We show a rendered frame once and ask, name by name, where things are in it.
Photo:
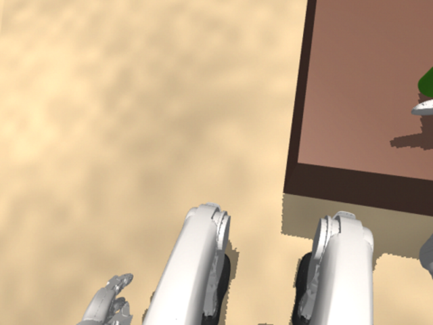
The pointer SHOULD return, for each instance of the right robot foot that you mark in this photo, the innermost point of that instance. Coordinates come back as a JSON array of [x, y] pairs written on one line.
[[301, 280]]

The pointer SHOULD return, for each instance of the right robot hand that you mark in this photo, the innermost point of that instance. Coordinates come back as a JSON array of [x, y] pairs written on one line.
[[424, 108]]

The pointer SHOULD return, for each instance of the right robot arm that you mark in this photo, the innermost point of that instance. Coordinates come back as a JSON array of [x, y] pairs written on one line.
[[426, 255]]

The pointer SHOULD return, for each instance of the left robot hand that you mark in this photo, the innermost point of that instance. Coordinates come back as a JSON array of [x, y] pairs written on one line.
[[104, 304]]

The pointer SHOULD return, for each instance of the left robot foot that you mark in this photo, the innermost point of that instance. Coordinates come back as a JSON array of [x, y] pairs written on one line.
[[221, 290]]

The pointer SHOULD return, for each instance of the can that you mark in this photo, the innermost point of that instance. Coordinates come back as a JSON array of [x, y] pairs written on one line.
[[425, 84]]

